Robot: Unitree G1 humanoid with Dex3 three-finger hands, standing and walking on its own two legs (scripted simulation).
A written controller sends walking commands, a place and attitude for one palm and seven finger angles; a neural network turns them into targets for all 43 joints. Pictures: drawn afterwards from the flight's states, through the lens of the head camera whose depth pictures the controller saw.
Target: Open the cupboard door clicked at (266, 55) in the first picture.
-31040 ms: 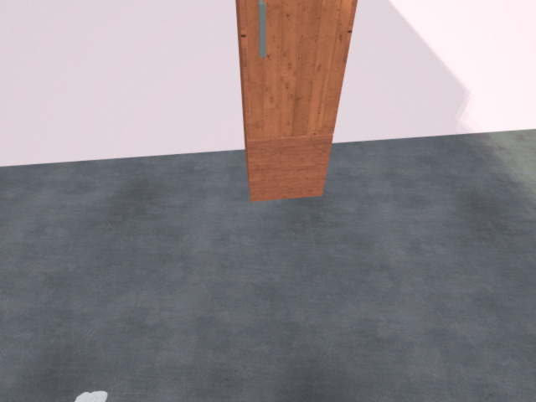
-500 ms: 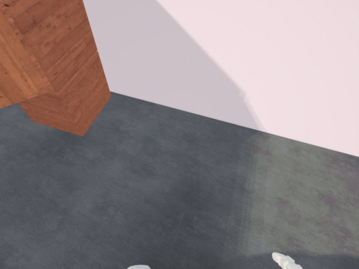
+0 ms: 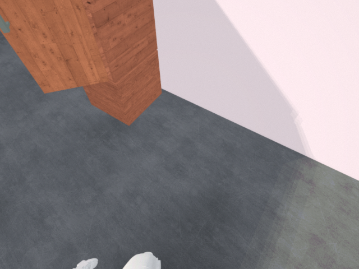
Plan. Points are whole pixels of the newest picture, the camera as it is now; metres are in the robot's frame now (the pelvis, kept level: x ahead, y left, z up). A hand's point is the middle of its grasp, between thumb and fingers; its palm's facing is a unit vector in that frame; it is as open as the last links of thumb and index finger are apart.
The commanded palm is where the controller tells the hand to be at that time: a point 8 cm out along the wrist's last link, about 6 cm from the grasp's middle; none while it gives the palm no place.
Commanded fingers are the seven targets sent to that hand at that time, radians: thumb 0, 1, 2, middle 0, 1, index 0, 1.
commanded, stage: turn to face it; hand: left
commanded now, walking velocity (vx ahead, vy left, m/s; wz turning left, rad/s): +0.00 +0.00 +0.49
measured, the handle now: out of the picture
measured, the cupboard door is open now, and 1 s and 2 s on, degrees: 50 50 50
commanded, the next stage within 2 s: take the last steps up to it in 0.48 s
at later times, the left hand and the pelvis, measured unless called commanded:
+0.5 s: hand out of the picture +0.04 +0.20 -0.16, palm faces +0.25 -0.93 -0.27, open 7.4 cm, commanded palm none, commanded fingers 0.00 0.90 0.90 -0.20 -0.30 -0.20 -0.30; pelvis +0.02 -0.01 -0.01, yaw +12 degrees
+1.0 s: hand out of the picture +0.07 +0.24 -0.16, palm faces +0.36 -0.91 -0.19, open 7.4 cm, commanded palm none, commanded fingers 0.00 0.90 0.90 -0.20 -0.30 -0.20 -0.30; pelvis +0.07 +0.03 +0.01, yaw +20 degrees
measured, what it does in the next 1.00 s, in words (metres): steps on the spot, turning left: left foot, then right foot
